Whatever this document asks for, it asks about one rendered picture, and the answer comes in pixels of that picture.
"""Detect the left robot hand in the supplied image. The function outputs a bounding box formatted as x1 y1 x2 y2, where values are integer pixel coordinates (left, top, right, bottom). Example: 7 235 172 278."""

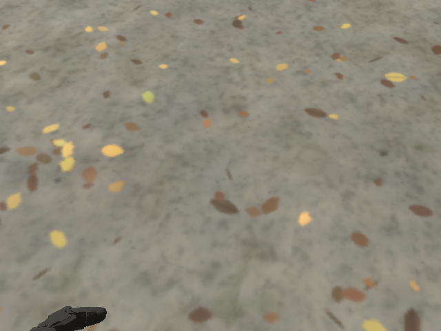
30 306 107 331

